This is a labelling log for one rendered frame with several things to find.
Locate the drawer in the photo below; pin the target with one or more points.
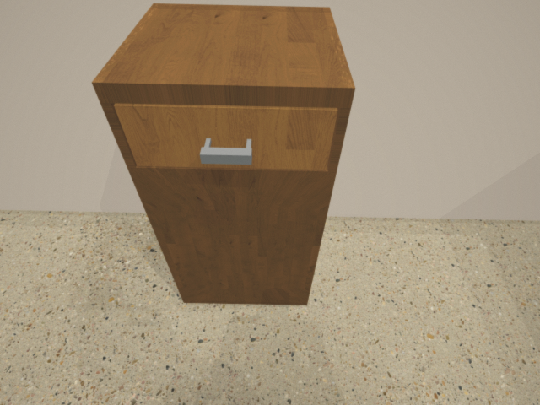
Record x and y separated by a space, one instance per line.
296 138

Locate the cabinet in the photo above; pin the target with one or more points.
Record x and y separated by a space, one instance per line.
233 235

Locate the handle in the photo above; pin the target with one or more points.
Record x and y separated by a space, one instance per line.
226 156

